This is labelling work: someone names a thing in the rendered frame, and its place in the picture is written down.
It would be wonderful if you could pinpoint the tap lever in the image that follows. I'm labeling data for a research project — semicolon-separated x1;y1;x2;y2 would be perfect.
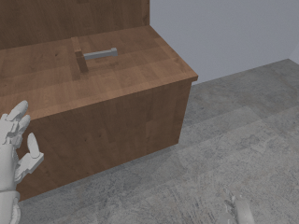
83;48;118;60

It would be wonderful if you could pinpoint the robot left forearm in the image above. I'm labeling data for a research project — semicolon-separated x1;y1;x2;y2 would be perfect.
0;189;23;224

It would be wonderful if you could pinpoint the robot left hand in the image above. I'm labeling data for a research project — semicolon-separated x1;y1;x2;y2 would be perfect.
0;100;44;191

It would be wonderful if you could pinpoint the counter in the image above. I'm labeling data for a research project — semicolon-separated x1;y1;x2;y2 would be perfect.
0;0;199;202

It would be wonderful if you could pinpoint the robot right hand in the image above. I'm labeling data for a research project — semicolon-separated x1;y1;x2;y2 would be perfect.
218;184;255;224

